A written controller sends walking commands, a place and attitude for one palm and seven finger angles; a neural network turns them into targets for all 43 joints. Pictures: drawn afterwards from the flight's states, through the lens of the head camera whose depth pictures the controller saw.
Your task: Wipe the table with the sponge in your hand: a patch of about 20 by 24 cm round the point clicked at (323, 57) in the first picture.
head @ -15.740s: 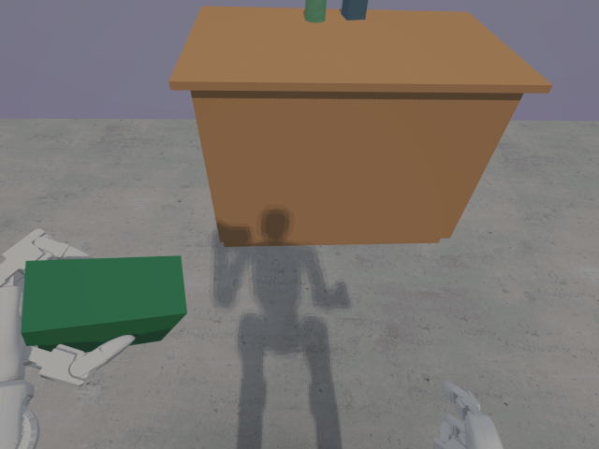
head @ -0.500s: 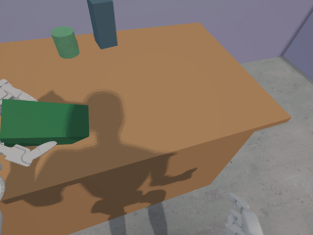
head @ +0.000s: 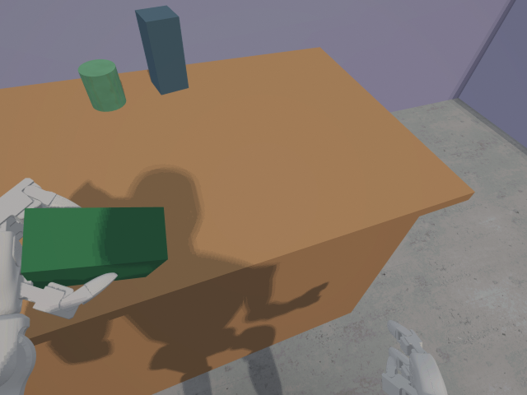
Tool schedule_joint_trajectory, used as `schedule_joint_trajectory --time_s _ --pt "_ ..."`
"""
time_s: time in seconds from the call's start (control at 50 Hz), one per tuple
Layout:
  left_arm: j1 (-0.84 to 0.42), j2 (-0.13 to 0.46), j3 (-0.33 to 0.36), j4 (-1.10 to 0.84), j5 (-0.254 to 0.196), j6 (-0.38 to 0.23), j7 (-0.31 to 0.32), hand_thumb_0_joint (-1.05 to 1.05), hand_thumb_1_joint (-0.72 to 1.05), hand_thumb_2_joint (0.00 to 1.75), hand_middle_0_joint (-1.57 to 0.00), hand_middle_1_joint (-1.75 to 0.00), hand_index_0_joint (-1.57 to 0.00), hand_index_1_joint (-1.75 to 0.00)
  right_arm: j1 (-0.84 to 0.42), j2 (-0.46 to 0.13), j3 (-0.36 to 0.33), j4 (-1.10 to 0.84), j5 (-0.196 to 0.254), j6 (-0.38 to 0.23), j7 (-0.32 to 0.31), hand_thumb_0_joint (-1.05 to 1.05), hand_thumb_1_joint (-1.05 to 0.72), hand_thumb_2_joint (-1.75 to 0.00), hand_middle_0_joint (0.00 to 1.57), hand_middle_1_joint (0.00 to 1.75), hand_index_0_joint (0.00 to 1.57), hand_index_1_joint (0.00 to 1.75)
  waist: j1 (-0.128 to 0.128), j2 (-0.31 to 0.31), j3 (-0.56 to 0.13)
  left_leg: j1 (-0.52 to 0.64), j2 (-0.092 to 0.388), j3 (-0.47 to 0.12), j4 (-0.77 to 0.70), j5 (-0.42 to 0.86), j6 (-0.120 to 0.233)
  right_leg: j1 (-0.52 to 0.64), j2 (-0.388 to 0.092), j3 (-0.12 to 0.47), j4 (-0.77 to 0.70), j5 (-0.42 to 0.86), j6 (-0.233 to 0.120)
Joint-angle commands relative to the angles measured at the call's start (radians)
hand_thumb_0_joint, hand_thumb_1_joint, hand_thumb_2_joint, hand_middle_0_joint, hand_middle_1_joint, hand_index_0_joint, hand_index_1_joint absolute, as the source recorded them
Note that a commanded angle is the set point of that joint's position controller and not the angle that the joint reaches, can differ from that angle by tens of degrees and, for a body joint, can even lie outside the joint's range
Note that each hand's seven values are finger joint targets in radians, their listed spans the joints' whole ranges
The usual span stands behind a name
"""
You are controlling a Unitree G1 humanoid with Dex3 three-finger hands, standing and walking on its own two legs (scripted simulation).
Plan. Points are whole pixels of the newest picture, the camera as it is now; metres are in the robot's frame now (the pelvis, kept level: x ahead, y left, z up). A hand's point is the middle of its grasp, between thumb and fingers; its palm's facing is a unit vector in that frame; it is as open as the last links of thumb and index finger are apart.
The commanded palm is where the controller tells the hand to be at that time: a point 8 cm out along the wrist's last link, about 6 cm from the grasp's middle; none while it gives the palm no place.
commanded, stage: come to a stop and stand still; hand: left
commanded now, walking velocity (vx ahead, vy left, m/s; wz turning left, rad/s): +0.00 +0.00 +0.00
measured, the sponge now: (117, 248) +0.24 +0.21 +0.14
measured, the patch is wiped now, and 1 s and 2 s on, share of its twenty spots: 0.00 0.00 0.00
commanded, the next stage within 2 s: look again from close up in 0.40 s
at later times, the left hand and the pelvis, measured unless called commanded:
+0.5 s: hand (49, 251) +0.22 +0.27 +0.16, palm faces +0.41 -0.84 -0.35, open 10.1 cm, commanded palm +0.16 +0.30 +0.18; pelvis +0.00 +0.02 +0.00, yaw +1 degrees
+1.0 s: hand (25, 200) +0.25 +0.29 +0.20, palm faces +0.46 -0.78 -0.43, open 10.1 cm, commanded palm +0.17 +0.29 +0.19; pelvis +0.01 +0.00 +0.00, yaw +2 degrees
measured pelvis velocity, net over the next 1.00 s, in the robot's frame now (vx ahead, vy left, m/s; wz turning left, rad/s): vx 0.01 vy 0.00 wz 0.04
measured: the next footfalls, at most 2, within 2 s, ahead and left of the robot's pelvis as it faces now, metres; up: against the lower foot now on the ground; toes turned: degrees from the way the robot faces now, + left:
none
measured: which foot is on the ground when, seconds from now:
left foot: down 0.00-1.00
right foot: down 0.00-1.00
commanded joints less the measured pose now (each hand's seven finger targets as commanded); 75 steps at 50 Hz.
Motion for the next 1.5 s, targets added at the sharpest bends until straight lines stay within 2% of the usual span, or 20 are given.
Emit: schedule_joint_trajectory --time_s 0.0,0.14,0.26,0.82,0.84,0.86,0.88,0.9,0.92,0.94,0.98,1.02,1.04,1.1,1.14,1.18,1.24,1.28,1.38,1.48 --pt "-0.061 0.176 0.1 -0.195 -0.011 -0.053 0.018 0.0 0.1 1.3 -1.2 -1.6 -1.2 -1.6 -0.082 -0.118 -0.053 -0.17 0.007 -0.041 -0.004 0.0 -0.9 -0.9 0.2 0.3 0.2 0.3 -0.011 0.041 -0.126 -0.12 0.05 -0.078 -0.13 0.07 -0.021 0.147 -0.034 0.061 -0.049 0.026 -0.029" --pt "-0.051 0.217 0.132 -0.302 -0.015 -0.064 0.019 0.0 0.1 1.3 -1.2 -1.6 -1.2 -1.6 -0.095 -0.113 -0.053 -0.181 0.009 -0.043 0.0 0.0 -0.9 -0.9 0.2 0.3 0.2 0.3 -0.011 0.117 -0.167 -0.082 0.055 -0.081 -0.124 0.204 -0.035 0.182 -0.02 0.021 0.008 0.168 -0.026" --pt "-0.036 0.169 0.094 -0.25 -0.019 -0.058 0.016 0.0 0.1 1.3 -1.2 -1.6 -1.2 -1.6 -0.083 -0.113 -0.053 -0.171 0.008 -0.035 0.002 0.0 -0.9 -0.9 0.2 0.3 0.2 0.3 -0.016 0.084 -0.145 -0.105 0.063 -0.085 -0.135 0.155 -0.037 0.173 -0.02 0.016 0.003 0.133 -0.021" --pt "-0.028 0.191 0.111 -0.299 -0.017 -0.059 0.026 0.0 0.1 1.3 -1.2 -1.6 -1.2 -1.6 -0.094 -0.116 -0.065 -0.172 0.008 -0.018 -0.001 0.0 -0.9 -0.9 0.2 0.3 0.2 0.3 -0.017 0.093 -0.174 -0.096 0.064 -0.103 -0.125 0.178 -0.037 0.209 -0.031 0.029 0.009 0.182 -0.028" --pt "-0.979 0.979 0.409 -0.676 0.002 -0.204 0.033 0.0 0.1 1.3 -1.2 -1.6 -1.2 -1.6 0.046 -0.155 0.088 -0.262 0.065 -0.002 -0.061 0.0 -0.9 -0.9 0.2 0.3 0.2 0.3 -0.084 0.397 -0.215 -0.194 0.086 -0.158 -0.081 0.334 -0.014 0.149 0.027 0.007 0.205 -0.123 0.026" --pt "-0.514 0.496 0.313 -0.012 0.14 0.037 -0.023 0.0 0.1 1.3 -1.2 -1.6 -1.2 -1.6 -0.097 -0.106 -0.063 -0.123 -0.072 -0.027 -0.038 0.0 -0.9 -0.9 0.2 0.3 0.2 0.3 0.06 0.289 -0.365 0.034 0.066 -0.117 -0.062 0.612 -0.112 0.09 0.022 -0.02 0.171 -0.059 -0.064" --pt "-0.386 0.334 0.154 0.001 0.009 0.131 -0.061 0.0 0.1 1.3 -1.2 -1.6 -1.2 -1.6 -0.075 -0.148 -0.039 -0.149 -0.041 -0.039 0.027 0.0 -0.9 -0.9 0.2 0.3 0.2 0.3 0.029 0.244 -0.343 0.061 0.037 -0.123 -0.032 0.79 -0.147 0.005 0.044 -0.062 0.111 0.049 -0.065" --pt "-0.434 0.236 0.121 -0.172 -0.038 0.166 -0.101 0.0 0.1 1.3 -1.2 -1.6 -1.2 -1.6 -0.104 -0.147 -0.039 -0.133 -0.04 -0.042 0.025 0.0 -0.9 -0.9 0.2 0.3 0.2 0.3 0.026 0.254 -0.412 0.169 0.041 -0.088 0.008 0.845 -0.138 0.042 0.049 -0.048 0.067 0.147 -0.052" --pt "-0.276 0.317 0.193 -0.085 -0.066 0.23 -0.121 0.0 0.1 1.3 -1.2 -1.6 -1.2 -1.6 -0.078 -0.186 -0.062 -0.087 -0.028 -0.04 0.015 0.0 -0.9 -0.9 0.2 0.3 0.2 0.3 0.055 0.198 -0.395 0.15 0.048 -0.09 -0.006 0.815 -0.126 0.085 0.039 -0.056 0.081 0.182 -0.044" --pt "-0.147 0.179 0.07 -0.07 -0.067 0.295 -0.148 0.0 0.1 1.3 -1.2 -1.6 -1.2 -1.6 -0.147 -0.171 -0.033 -0.113 -0.006 -0.027 0.03 0.0 -0.9 -0.9 0.2 0.3 0.2 0.3 0.053 0.161 -0.345 0.11 0.055 -0.084 -0.02 0.729 -0.115 0.064 0.041 -0.063 0.08 0.139 -0.036" --pt "-0.108 0.205 0.024 -0.16 -0.003 0.332 -0.153 0.0 0.1 1.3 -1.2 -1.6 -1.2 -1.6 -0.189 -0.18 -0.023 -0.12 0.0 -0.013 0.038 0.0 -0.9 -0.9 0.2 0.3 0.2 0.3 0.042 0.095 -0.212 0.003 0.053 -0.085 -0.047 0.559 -0.073 0.059 0.03 -0.084 0.07 0.144 -0.029" --pt "-0.071 0.258 0.045 -0.228 0.062 0.324 -0.132 0.0 0.1 1.3 -1.2 -1.6 -1.2 -1.6 -0.214 -0.176 -0.02 -0.144 -0.006 0.008 0.034 0.0 -0.9 -0.9 0.2 0.3 0.2 0.3 0.029 0.054 -0.172 -0.058 0.042 -0.09 -0.069 0.36 -0.045 0.048 0.034 -0.083 0.071 0.058 -0.029" --pt "-0.129 0.358 0.128 -0.321 0.072 0.309 -0.109 0.0 0.1 1.3 -1.2 -1.6 -1.2 -1.6 -0.254 -0.181 -0.02 -0.165 0.006 0.022 0.027 0.0 -0.9 -0.9 0.2 0.3 0.2 0.3 0.029 0.079 -0.226 -0.059 0.032 -0.077 -0.073 0.234 -0.03 0.062 0.036 -0.064 0.074 0.002 -0.028" --pt "-0.117 0.362 0.182 -0.304 0.068 0.221 -0.046 0.0 0.1 1.3 -1.2 -1.6 -1.2 -1.6 -0.231 -0.142 -0.017 -0.152 -0.012 0.015 -0.008 0.0 -0.9 -0.9 0.2 0.3 0.2 0.3 0.033 0.039 -0.175 -0.102 0.014 -0.082 -0.074 0.139 -0.028 0.036 0.034 -0.063 0.055 -0.073 -0.025" --pt "-0.242 0.476 0.274 -0.313 0.078 0.187 0.0 0.0 0.1 1.3 -1.2 -1.6 -1.2 -1.6 -0.23 -0.145 -0.023 -0.136 -0.003 0.015 -0.029 0.0 -0.9 -0.9 0.2 0.3 0.2 0.3 0.026 0.077 -0.194 -0.098 0.008 -0.075 -0.066 0.045 -0.021 0.013 0.029 -0.027 0.031 -0.159 -0.018" --pt "-0.227 0.391 0.197 -0.175 0.1 0.187 0.02 0.0 0.1 1.3 -1.2 -1.6 -1.2 -1.6 -0.191 -0.124 -0.024 -0.103 -0.005 0.011 -0.042 0.0 -0.9 -0.9 0.2 0.3 0.2 0.3 0.019 0.112 -0.138 -0.106 0.004 -0.071 -0.063 0.051 -0.027 0.004 0.022 -0.026 0.013 -0.16 -0.023" --pt "-0.337 0.43 0.145 -0.116 0.143 0.233 -0.007 0.0 0.1 1.3 -1.2 -1.6 -1.2 -1.6 -0.211 -0.139 -0.018 -0.097 0.006 0.021 -0.06 0.0 -0.9 -0.9 0.2 0.3 0.2 0.3 0.0 0.169 -0.137 -0.092 -0.013 -0.059 -0.061 -0.018 -0.017 -0.006 0.004 0.006 -0.023 -0.217 -0.017" --pt "-0.362 0.413 0.081 -0.081 0.157 0.265 -0.049 0.0 0.1 1.3 -1.2 -1.6 -1.2 -1.6 -0.215 -0.143 -0.017 -0.099 0.006 0.021 -0.076 0.0 -0.9 -0.9 0.2 0.3 0.2 0.3 0.003 0.103 -0.145 -0.085 -0.016 -0.055 -0.062 -0.026 -0.009 0.02 -0.013 0.02 -0.05 -0.255 -0.011" --pt "-0.395 0.487 0.088 -0.075 0.186 0.291 -0.135 0.0 0.1 1.3 -1.2 -1.6 -1.2 -1.6 -0.26 -0.141 -0.021 -0.111 0.019 0.019 -0.099 0.0 -0.9 -0.9 0.2 0.3 0.2 0.3 0.029 0.031 -0.16 -0.09 -0.007 -0.047 -0.028 0.032 -0.011 0.075 -0.048 0.102 -0.098 -0.356 -0.007" --pt "-0.307 0.557 0.192 -0.094 0.198 0.26 -0.109 0.0 0.1 1.3 -1.2 -1.6 -1.2 -1.6 -0.242 -0.138 -0.037 -0.114 0.016 0.022 -0.092 0.0 -0.9 -0.9 0.2 0.3 0.2 0.3 0.065 0.027 -0.191 -0.117 0.002 -0.058 0.007 0.111 -0.022 0.12 -0.07 0.138 -0.078 -0.285 -0.007"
